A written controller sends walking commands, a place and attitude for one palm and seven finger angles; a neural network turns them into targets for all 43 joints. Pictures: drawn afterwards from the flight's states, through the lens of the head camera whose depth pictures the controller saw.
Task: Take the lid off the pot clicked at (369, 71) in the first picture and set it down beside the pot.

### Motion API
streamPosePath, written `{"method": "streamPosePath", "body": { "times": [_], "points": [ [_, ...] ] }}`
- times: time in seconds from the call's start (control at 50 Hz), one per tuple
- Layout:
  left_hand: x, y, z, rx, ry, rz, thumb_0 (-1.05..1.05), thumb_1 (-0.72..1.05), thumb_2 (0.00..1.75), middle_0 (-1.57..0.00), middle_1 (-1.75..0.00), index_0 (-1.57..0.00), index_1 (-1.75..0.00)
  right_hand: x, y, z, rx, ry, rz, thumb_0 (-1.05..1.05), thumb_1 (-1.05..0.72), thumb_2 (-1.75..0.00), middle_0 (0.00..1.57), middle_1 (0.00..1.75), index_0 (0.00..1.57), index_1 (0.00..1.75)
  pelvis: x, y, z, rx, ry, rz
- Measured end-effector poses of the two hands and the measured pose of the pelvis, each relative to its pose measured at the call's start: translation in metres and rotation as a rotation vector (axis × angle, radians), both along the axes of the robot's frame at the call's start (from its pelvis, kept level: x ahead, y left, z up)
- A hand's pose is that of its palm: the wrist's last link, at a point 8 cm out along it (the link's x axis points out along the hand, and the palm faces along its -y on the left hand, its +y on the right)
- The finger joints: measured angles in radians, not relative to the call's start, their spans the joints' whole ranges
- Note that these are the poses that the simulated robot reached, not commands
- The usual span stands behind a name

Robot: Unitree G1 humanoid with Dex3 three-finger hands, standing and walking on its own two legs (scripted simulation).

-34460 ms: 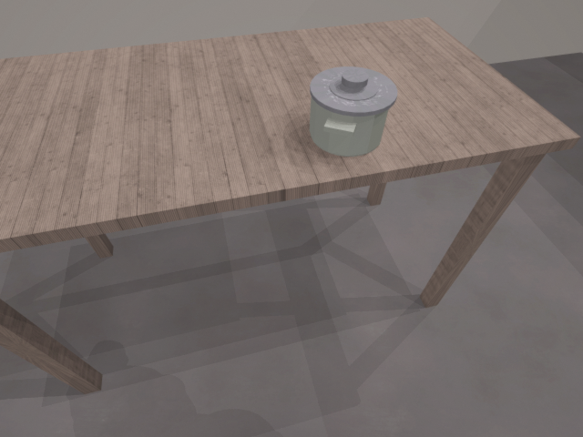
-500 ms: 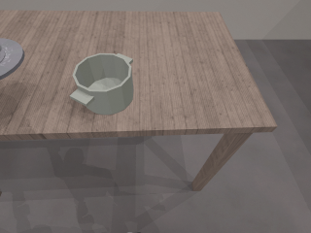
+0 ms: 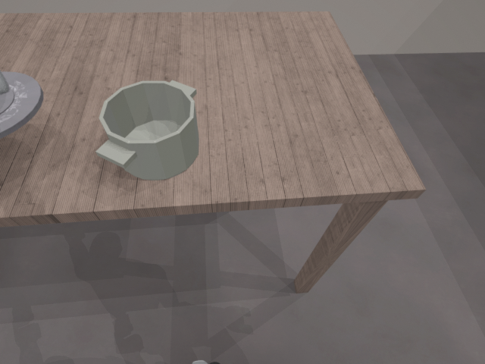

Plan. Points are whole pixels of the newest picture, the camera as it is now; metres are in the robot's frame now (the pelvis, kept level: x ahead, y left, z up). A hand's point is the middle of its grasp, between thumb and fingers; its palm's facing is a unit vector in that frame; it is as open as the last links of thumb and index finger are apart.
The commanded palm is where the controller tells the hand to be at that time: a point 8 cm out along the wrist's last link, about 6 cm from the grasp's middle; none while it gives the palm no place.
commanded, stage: lower the lid onto the table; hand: left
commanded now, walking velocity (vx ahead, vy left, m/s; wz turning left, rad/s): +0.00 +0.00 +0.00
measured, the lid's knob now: out of the picture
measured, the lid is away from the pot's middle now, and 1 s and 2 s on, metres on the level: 0.23 0.23 0.25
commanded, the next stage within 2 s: open the fingers wide in 1.46 s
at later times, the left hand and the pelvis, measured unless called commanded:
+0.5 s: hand out of the picture +0.46 +0.35 +0.16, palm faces -0.41 -0.24 -0.88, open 7.3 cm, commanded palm +0.50 +0.36 +0.24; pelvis -0.01 +0.00 -0.01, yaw +0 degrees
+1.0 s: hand out of the picture +0.45 +0.35 +0.14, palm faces -0.43 -0.23 -0.87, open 7.2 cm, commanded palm +0.50 +0.35 +0.21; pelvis -0.01 +0.01 -0.01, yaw +0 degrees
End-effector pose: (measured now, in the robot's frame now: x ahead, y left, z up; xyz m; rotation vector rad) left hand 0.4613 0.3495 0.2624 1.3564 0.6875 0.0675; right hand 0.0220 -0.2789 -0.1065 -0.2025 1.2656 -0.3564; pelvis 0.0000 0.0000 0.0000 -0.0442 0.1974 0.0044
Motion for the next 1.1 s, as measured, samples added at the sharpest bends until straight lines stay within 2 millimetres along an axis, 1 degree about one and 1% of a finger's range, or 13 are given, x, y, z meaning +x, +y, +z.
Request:
{"method": "streamPosePath", "body": {
  "times": [0.14,0.38,0.5,0.66,0.74,0.86,0.98,1.1],
  "points": [
    [0.000,0.003,-0.012,0.022,0.027,-0.011,0.04,0.17,0.86,-0.58,-1.05,-0.74,-1.02,-0.007,-0.001,0.000,-0.014,0.036,0.003,0.00,-0.90,-0.89,0.20,0.30,0.20,0.30,-0.001,0.002,-0.001,-0.006,0.010,0.007],
    [0.002,-0.001,-0.029,-0.004,0.044,-0.046,0.04,0.17,0.86,-0.58,-1.05,-0.74,-1.02,-0.006,0.000,0.002,-0.033,0.013,0.001,0.00,-0.90,-0.89,0.20,0.30,0.20,0.30,-0.004,0.004,-0.004,-0.010,0.016,0.003],
    [0.002,0.005,-0.043,-0.021,0.066,-0.044,0.04,0.17,0.87,-0.58,-1.05,-0.74,-1.02,-0.011,0.002,0.001,-0.042,0.020,-0.007,0.00,-0.90,-0.89,0.20,0.30,0.20,0.30,-0.005,0.005,-0.005,-0.013,0.022,-0.003],
    [0.002,0.012,-0.045,-0.010,0.057,-0.049,0.04,0.18,0.86,-0.58,-1.05,-0.74,-1.02,-0.021,0.003,0.001,-0.052,0.047,-0.017,0.00,-0.90,-0.89,0.20,0.30,0.20,0.30,-0.004,0.008,-0.007,-0.019,0.035,-0.002],
    [0.000,0.015,-0.051,-0.014,0.069,-0.044,0.04,0.18,0.86,-0.58,-1.05,-0.74,-1.02,-0.025,0.005,-0.001,-0.048,0.058,-0.021,0.00,-0.90,-0.89,0.20,0.30,0.20,0.30,-0.005,0.009,-0.009,-0.021,0.038,-0.002],
    [-0.001,0.013,-0.061,-0.008,0.089,-0.066,0.04,0.18,0.86,-0.58,-1.05,-0.74,-1.02,-0.028,0.007,-0.002,-0.050,0.065,-0.020,0.00,-0.90,-0.89,0.20,0.30,0.20,0.30,-0.008,0.011,-0.010,-0.025,0.041,0.000],
    [-0.002,0.007,-0.066,-0.022,0.077,-0.099,0.04,0.18,0.86,-0.58,-1.05,-0.74,-1.02,-0.028,0.008,-0.002,-0.059,0.052,-0.016,0.00,-0.90,-0.89,0.20,0.30,0.20,0.30,-0.011,0.012,-0.011,-0.027,0.043,-0.001],
    [-0.004,0.006,-0.074,-0.029,0.084,-0.105,0.04,0.18,0.87,-0.58,-1.05,-0.74,-1.02,-0.030,0.008,-0.002,-0.065,0.041,-0.017,0.00,-0.90,-0.89,0.20,0.30,0.20,0.30,-0.014,0.012,-0.013,-0.030,0.044,-0.003]
  ]
}}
